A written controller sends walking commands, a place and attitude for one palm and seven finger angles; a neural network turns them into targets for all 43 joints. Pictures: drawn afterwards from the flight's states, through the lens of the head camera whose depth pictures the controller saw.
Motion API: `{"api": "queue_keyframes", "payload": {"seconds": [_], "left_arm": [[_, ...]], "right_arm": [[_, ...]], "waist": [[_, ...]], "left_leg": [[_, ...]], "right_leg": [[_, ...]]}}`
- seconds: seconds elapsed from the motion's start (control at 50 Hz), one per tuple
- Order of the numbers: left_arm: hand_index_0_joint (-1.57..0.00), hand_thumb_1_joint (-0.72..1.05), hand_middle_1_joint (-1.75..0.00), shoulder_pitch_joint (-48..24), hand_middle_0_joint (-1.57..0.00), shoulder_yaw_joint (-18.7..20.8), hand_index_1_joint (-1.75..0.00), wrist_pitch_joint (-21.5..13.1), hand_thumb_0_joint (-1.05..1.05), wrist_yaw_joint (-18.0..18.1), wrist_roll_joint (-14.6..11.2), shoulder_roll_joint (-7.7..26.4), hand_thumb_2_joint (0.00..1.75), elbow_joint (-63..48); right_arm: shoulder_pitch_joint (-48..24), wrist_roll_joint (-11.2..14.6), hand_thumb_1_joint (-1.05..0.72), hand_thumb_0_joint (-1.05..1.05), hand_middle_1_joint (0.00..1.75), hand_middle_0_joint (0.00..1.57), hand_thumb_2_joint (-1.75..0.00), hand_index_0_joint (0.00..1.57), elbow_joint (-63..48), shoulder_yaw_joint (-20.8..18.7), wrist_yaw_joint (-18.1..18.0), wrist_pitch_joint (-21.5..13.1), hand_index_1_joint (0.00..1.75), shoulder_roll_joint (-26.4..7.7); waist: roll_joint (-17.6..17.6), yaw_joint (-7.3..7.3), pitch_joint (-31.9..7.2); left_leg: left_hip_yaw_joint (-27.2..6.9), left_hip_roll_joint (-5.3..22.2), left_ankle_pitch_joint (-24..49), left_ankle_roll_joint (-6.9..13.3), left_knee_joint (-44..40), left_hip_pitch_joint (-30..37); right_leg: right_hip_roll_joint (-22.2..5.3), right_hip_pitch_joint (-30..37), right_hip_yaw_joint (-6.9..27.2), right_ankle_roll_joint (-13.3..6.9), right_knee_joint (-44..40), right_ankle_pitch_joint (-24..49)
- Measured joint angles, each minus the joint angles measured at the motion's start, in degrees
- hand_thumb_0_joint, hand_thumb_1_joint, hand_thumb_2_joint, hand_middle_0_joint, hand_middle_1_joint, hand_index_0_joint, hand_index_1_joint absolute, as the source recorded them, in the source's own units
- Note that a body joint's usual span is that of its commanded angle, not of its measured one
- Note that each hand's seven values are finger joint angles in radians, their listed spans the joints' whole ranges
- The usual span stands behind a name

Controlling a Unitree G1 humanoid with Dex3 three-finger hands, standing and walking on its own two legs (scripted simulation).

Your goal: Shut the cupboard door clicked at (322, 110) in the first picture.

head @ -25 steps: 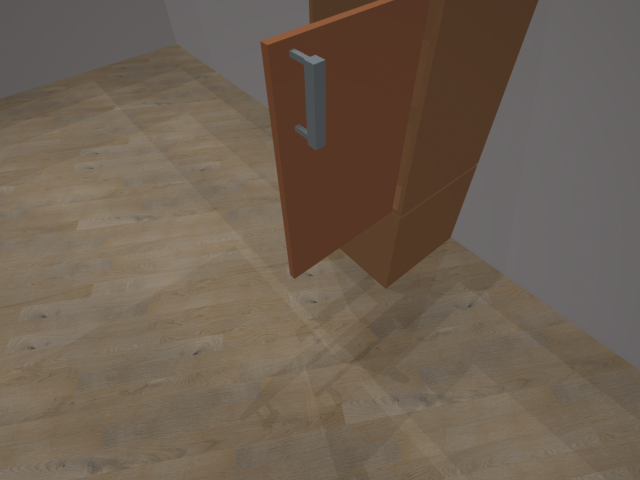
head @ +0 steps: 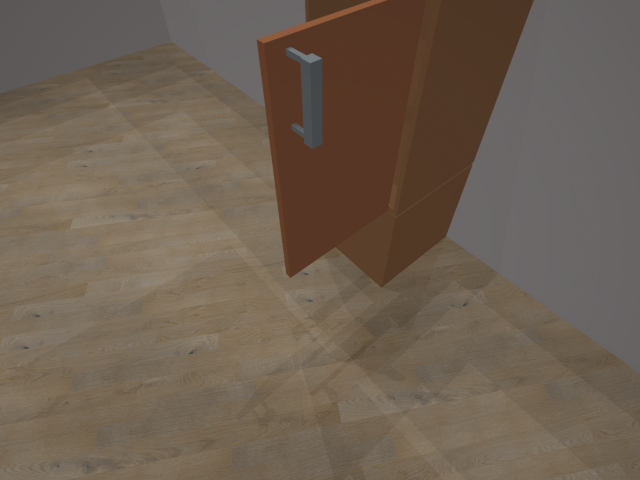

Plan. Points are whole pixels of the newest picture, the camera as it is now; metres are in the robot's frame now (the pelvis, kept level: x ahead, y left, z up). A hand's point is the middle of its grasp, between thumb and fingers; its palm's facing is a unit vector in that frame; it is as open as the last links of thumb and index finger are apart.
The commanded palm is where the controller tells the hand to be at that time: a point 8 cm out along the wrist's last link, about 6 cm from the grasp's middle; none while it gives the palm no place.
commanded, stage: look at it before walking up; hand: left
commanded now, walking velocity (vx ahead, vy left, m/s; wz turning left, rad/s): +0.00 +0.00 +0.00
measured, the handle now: (303, 99) +0.64 +0.06 +0.14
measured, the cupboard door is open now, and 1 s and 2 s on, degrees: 90 90 90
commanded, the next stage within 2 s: walk around to get in front in 0.34 s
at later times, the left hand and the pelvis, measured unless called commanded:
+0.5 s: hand out of the picture +0.08 +0.25 -0.16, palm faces -0.03 -0.94 -0.34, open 7.4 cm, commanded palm none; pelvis +0.00 +0.00 +0.00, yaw +0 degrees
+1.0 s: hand out of the picture +0.07 +0.18 -0.19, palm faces -0.19 -0.94 -0.29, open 7.4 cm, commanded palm none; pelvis -0.03 -0.02 -0.03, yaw -14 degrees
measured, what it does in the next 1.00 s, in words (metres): stands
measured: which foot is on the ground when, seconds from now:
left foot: down 0.00-0.94, up 0.96-1.00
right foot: down 0.00-1.00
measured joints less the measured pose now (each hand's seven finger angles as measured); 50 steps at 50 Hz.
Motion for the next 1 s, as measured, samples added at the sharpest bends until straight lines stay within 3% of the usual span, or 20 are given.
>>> {"api": "queue_keyframes", "payload": {"seconds": [0.54,0.78,0.88,0.92,0.94,0.96,1.0], "left_arm": [[-0.2,0.91,-0.3,0.0,-0.2,0.2,-0.29,0.4,0.01,0.2,0.0,0.3,0.9,-0.6],[-0.2,0.91,-0.3,3.4,-0.2,1.4,-0.29,4.4,0.01,-0.4,0.4,-4.0,0.9,-5.2],[-0.2,0.91,-0.3,3.1,-0.2,2.3,-0.29,5.8,0.01,-1.2,0.6,-5.8,0.9,-7.6],[-0.2,0.91,-0.3,3.5,-0.2,2.7,-0.29,5.4,0.01,-1.5,0.7,-6.5,0.9,-8.6],[-0.2,0.91,-0.3,4.2,-0.2,2.8,-0.29,4.9,0.01,-1.7,0.8,-6.5,0.9,-9.4],[-0.2,0.91,-0.3,5.0,-0.2,3.1,-0.29,4.1,0.01,-1.5,1.1,-6.0,0.9,-10.1],[-0.2,0.91,-0.3,5.0,-0.2,3.3,-0.29,3.4,0.01,-0.7,1.0,-6.3,0.9,-9.9]], "right_arm": [[-0.6,0.0,-0.9,0.0,0.3,0.21,-0.9,0.2,-0.6,-0.1,-0.3,0.1,0.3,0.1],[1.7,-0.3,-0.9,0.0,0.3,0.21,-0.9,0.2,-5.9,-1.3,-1.2,2.1,0.3,5.5],[3.4,-1.0,-0.9,0.0,0.3,0.21,-0.9,0.2,-6.9,-1.9,-1.3,1.7,0.3,6.2],[4.0,-1.1,-0.9,0.0,0.3,0.21,-0.9,0.2,-6.9,-2.1,-1.3,2.0,0.3,6.0],[4.3,-0.9,-0.9,0.0,0.3,0.21,-0.9,0.2,-6.9,-2.3,-1.2,2.3,0.3,5.9],[4.5,-0.6,-0.9,0.0,0.3,0.21,-0.9,0.2,-7.1,-2.4,-1.2,2.7,0.3,6.2],[3.0,-0.1,-0.9,0.01,0.3,0.21,-0.9,0.2,-7.1,-2.8,-1.0,3.8,0.3,5.8]], "waist": [[-0.1,0.48,0.1],[-1.4,0.82,2.2],[-0.4,1.31,4.5],[1.1,1.51,4.7],[1.3,1.64,4.3],[0.3,1.93,3.6],[1.0,2.03,4.7]], "left_leg": [[0.7,0.0,-0.6,0.2,0.7,-0.4],[6.8,2.0,-6.6,0.3,11.9,-5.6],[9.5,3.5,-7.8,0.2,14.5,-6.2],[10.0,5.1,-8.7,-0.7,16.4,-6.8],[10.2,5.8,-9.7,-1.2,18.5,-8.0],[9.6,5.5,-13.2,-1.7,23.1,-10.3],[3.7,4.3,-19.5,-1.8,35.4,-15.1]], "right_leg": [[0.0,-0.7,0.7,0.3,0.7,-0.3],[1.5,-10.0,6.3,0.5,15.1,-5.1],[-0.4,-16.5,2.4,1.8,32.6,-16.9],[-1.4,-15.4,0.7,2.0,29.9,-15.2],[-2.0,-14.0,0.5,1.9,25.4,-10.8],[-2.5,-13.7,1.5,0.4,22.3,-8.3],[-1.1,-14.7,2.0,-0.9,23.8,-9.4]]}}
